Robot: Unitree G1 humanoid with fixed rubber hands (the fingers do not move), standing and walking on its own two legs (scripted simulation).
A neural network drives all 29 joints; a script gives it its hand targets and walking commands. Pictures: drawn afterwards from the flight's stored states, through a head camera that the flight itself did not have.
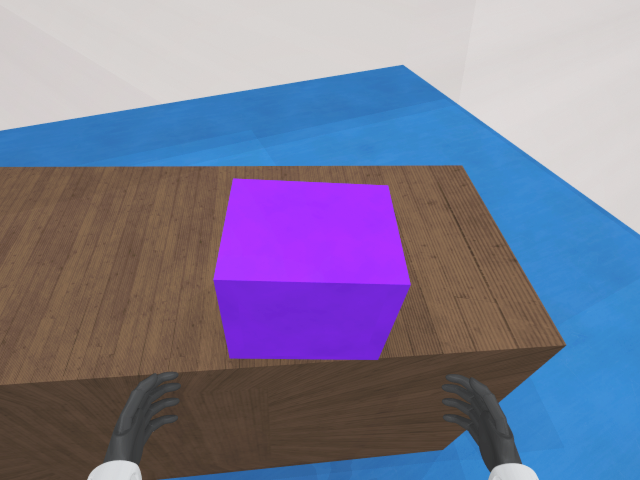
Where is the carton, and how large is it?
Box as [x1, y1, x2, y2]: [213, 179, 410, 359]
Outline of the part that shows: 233,179 213,279 229,356 231,358 377,359 410,284 387,185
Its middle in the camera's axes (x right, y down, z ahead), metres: -0.02 +0.05 +0.60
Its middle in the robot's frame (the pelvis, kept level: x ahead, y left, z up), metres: +0.40 +0.04 +0.00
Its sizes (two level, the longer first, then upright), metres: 0.235 0.186 0.207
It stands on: a pedestal, 0.68 m high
